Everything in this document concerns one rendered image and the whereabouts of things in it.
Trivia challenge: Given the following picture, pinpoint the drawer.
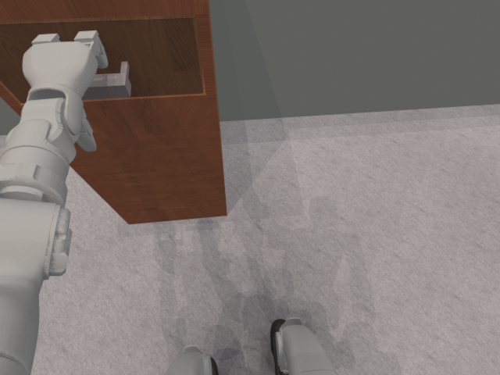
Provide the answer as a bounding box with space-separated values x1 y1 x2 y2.
0 14 203 103

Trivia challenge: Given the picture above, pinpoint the left robot hand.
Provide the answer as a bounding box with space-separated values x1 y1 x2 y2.
23 30 108 152

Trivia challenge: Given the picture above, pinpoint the cabinet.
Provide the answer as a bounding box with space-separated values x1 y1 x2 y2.
0 0 227 224

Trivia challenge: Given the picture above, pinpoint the robot left shin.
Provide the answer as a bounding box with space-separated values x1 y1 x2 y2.
182 345 202 355

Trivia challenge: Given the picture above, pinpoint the robot right thigh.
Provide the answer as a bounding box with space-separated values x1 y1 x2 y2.
276 325 338 375

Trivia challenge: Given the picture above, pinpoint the handle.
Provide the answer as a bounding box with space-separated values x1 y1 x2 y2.
82 62 131 100

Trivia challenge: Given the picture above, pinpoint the robot left forearm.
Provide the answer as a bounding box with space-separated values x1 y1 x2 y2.
0 83 84 208

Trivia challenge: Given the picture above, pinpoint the left robot upper arm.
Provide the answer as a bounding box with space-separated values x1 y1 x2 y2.
0 198 72 375

